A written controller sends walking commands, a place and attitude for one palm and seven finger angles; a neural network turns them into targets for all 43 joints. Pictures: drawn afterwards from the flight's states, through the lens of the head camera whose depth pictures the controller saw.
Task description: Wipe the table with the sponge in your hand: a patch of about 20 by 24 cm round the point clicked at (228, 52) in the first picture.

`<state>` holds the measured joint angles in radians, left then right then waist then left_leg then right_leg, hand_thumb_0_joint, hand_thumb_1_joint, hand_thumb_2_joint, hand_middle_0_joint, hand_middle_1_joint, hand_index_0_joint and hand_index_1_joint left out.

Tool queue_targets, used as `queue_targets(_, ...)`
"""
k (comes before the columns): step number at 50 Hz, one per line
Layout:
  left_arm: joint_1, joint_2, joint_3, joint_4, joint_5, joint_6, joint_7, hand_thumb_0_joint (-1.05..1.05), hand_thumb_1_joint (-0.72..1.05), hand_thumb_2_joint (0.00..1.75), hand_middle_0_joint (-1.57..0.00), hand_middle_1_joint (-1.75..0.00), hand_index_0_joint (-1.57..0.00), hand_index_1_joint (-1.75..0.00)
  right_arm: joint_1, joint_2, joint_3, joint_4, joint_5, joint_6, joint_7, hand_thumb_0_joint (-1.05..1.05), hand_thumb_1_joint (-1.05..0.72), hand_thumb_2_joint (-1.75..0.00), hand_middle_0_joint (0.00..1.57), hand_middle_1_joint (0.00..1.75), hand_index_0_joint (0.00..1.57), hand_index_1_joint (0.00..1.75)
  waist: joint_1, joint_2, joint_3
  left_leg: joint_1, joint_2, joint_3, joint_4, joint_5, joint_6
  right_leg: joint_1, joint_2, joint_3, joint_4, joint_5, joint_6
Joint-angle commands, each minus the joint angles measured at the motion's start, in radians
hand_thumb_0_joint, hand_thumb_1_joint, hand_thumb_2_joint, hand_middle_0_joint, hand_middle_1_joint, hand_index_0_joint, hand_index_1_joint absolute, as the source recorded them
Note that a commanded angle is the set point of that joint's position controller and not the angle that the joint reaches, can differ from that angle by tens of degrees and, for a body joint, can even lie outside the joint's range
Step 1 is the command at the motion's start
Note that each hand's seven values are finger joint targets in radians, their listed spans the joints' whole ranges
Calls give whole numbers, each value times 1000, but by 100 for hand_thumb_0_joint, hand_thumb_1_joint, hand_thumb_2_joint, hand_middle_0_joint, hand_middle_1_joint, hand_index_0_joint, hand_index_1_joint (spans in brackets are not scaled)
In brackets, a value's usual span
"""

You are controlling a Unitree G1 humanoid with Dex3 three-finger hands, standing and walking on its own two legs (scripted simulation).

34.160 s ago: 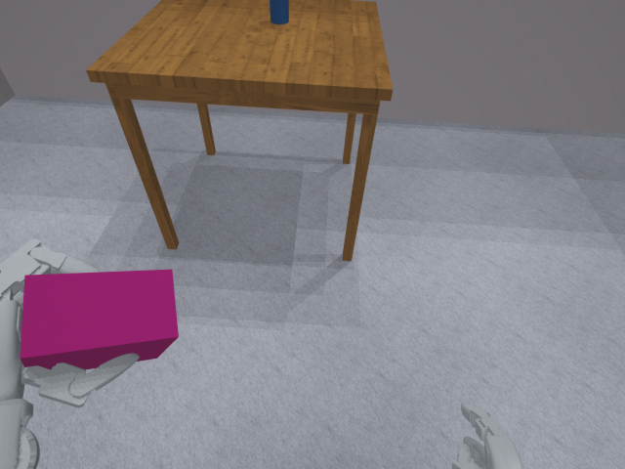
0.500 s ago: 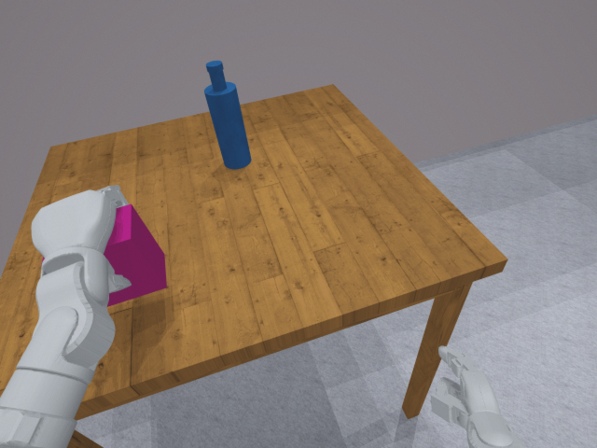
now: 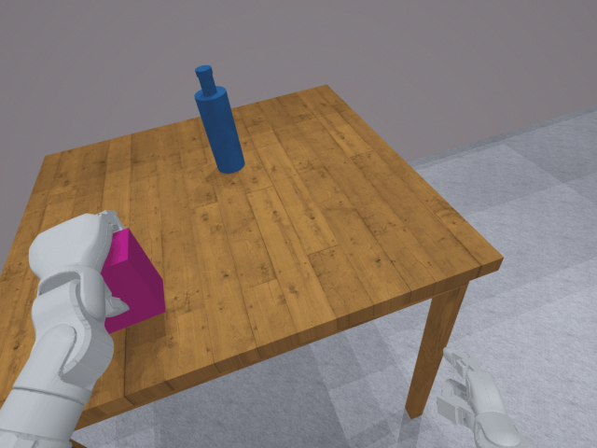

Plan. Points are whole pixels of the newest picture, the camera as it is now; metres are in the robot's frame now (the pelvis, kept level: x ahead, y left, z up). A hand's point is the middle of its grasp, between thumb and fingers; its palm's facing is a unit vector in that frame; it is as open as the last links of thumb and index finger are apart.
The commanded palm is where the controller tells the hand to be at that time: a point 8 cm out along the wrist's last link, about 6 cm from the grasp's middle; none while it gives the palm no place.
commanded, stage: move the sponge above the wiping area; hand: left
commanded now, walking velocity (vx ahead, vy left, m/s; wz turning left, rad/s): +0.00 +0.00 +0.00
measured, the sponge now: (115, 293) +0.27 +0.31 +0.09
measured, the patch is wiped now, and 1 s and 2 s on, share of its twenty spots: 0.00 0.05 0.05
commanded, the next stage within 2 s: lower the sponge onto the table in 1.76 s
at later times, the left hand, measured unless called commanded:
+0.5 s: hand (123, 289) +0.26 +0.28 +0.11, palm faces -0.04 -0.10 -0.99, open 10.3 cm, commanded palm +0.24 +0.27 +0.20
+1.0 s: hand (139, 300) +0.26 +0.27 +0.09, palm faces -0.11 -0.11 -0.99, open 10.3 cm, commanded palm +0.24 +0.28 +0.20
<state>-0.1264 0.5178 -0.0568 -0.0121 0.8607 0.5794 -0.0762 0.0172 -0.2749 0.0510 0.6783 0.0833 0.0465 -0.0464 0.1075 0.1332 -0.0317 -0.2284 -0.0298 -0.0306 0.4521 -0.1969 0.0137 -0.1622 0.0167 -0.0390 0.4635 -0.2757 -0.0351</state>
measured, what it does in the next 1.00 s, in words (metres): stands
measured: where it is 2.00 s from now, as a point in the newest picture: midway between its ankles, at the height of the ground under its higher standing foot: outside the picture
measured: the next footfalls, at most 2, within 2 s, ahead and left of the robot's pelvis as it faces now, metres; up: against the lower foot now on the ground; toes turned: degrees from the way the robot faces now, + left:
none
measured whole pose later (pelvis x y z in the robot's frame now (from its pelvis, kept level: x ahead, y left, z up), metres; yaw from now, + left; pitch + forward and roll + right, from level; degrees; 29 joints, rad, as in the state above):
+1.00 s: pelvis -0.01 +0.00 +0.00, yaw +1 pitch -2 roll +0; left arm -0.10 0.49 -0.17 0.01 0.89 0.45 -0.15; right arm 0.04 -0.28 0.04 0.67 0.07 0.00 -0.08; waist 0.10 0.13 -0.01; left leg -0.24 -0.03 -0.04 0.47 -0.19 0.02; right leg -0.18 0.01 -0.05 0.49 -0.28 -0.04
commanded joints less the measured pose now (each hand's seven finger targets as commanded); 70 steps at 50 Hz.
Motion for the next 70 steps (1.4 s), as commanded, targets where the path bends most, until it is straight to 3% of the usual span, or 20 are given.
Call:
queue_targets(1,-280,207,17,-250,73,-69,-42,0,10,130,-120,-160,-120,-160,-208,-85,-29,-207,-10,-66,-15,0,-90,-90,20,30,20,30,-22,-127,-218,123,-11,-15,-4,178,44,-5,-6,36,-56,243,-12)
queue_targets(6,-374,367,200,-343,116,-241,63,0,10,130,-120,-160,-120,-160,-147,-65,-37,-182,-44,-116,-49,0,-90,-90,20,30,20,30,12,-60,-291,192,-24,-17,2,252,41,27,12,60,-61,266,-37)
queue_targets(7,-373,463,295,-353,125,-244,97,0,10,130,-120,-160,-120,-160,-158,-79,-37,-171,-49,-122,-53,0,-90,-90,20,30,20,30,34,-12,-301,197,-29,-28,-8,249,36,43,24,110,-73,258,-57)
queue_targets(8,-400,354,225,-319,116,-242,124,0,10,130,-120,-160,-120,-160,-158,-50,-32,-173,-48,-125,-54,0,-90,-90,20,30,20,30,22,-26,-285,179,-33,-9,-8,269,32,47,15,69,-69,272,-51)
queue_targets(12,-372,333,242,-120,63,-144,175,0,10,130,-120,-160,-120,-160,-208,-79,-40,-134,-26,-106,-29,0,-90,-90,20,30,20,30,42,13,-175,136,-23,-8,-39,203,7,15,10,103,-104,212,-57)
queue_targets(19,-156,104,-3,-104,-8,-37,-10,0,10,130,-120,-160,-120,-160,-230,-83,-31,-197,6,-67,-7,0,-90,-90,20,30,20,30,-5,-131,-143,76,-9,11,-20,151,27,-1,-15,35,-81,247,-3)
queue_targets(23,-238,189,7,-212,58,-85,-62,0,10,130,-120,-160,-120,-160,-213,-86,-30,-217,-8,-78,-18,0,-90,-90,20,30,20,30,-20,-180,-198,102,-15,1,2,142,49,-5,-14,47,-66,228,-1)
queue_targets(27,-432,433,225,-384,115,-235,32,0,10,130,-120,-160,-120,-160,-190,-73,-33,-208,-38,-115,-51,0,-90,-90,20,30,20,30,16,-74,-277,181,-25,-19,-3,170,48,4,9,98,-81,174,-29)
queue_targets(30,-426,355,232,-268,119,-271,139,0,10,130,-120,-160,-120,-160,-145,-61,-45,-160,-46,-131,-58,0,-90,-90,20,30,20,30,22,-7,-240,175,-30,-9,-26,197,28,-1,19,70,-98,161,-50)
queue_targets(32,-433,401,287,-235,106,-227,193,0,10,130,-120,-160,-120,-160,-183,-74,-48,-144,-36,-127,-47,0,-90,-90,20,30,20,30,48,75,-237,175,-31,-18,-39,200,14,17,25,121,-106,160,-70)
queue_targets(34,-388,325,248,-148,50,-177,202,0,10,130,-120,-160,-120,-160,-193,-74,-52,-132,-27,-118,-33,0,-90,-90,20,30,20,30,43,7,-212,142,-18,-1,-38,202,6,33,7,81,-101,193,-49)
queue_targets(39,-186,172,94,-8,-14,-57,67,0,10,130,-120,-160,-120,-160,-222,-91,-40,-157,-1,-75,-20,0,-90,-90,20,30,20,30,14,-154,-111,58,-10,14,-46,115,14,-3,-8,44,-108,173,-7)
queue_targets(43,-231,54,-76,-81,-5,-51,-33,0,10,130,-120,-160,-120,-160,-224,-86,-27,-203,14,-78,-18,0,-90,-90,20,30,20,30,-30,-145,-110,73,-6,-2,-34,53,32,-56,-11,27,-104,117,-2)
queue_targets(47,-424,296,62,-278,99,-154,-36,0,10,130,-120,-160,-120,-160,-206,-86,-31,-210,-16,-103,-38,0,-90,-90,20,30,20,30,-19,-121,-248,143,-14,-23,-13,95,49,-18,-2,60,-77,118,-14)
queue_targets(52,-446,447,293,-348,136,-277,138,0,10,130,-120,-160,-120,-160,-159,-73,-42,-167,-51,-144,-59,0,-90,-90,20,30,20,30,47,46,-314,205,-26,-34,-38,213,27,29,35,97,-77,173,-65)
queue_targets(53,-451,315,211,-279,113,-257,165,0,10,130,-120,-160,-120,-160,-161,-47,-38,-158,-44,-142,-52,0,-90,-90,20,30,20,30,30,31,-263,175,-25,-21,-40,229,17,22,25,49,-75,181,-59)
queue_targets(57,-319,279,222,-124,36,-138,173,0,10,130,-120,-160,-120,-160,-214,-81,-43,-140,-22,-103,-20,0,-90,-90,20,30,20,30,54,-4,-166,127,-13,-15,-65,195,-1,21,17,71,-101,182,-54)
queue_targets(63,-108,53,-4,-103,-27,-22,26,0,10,130,-120,-160,-120,-160,-226,-89,-30,-198,6,-53,0,0,-90,-90,20,30,20,30,4,-161,-116,67,1,3,-47,145,15,-4,-2,12,-91,224,-11)
queue_targets(66,-213,86,-37,-217,16,-38,-8,0,10,130,-120,-160,-120,-160,-229,-86,-29,-213,4,-58,-1,0,-90,-90,20,30,20,30,-17,-141,-168,100,0,-12,-28,137,30,-18,-3,15,-74,202,-11)
queue_targets(70,-424,272,58,-428,139,-139,26,0,10,130,-120,-160,-120,-160,-197,-76,-35,-217,-32,-94,-22,0,-90,-90,20,30,20,30,1,-45,-335,201,-15,-33,-7,244,43,28,14,33,-40,233,-33)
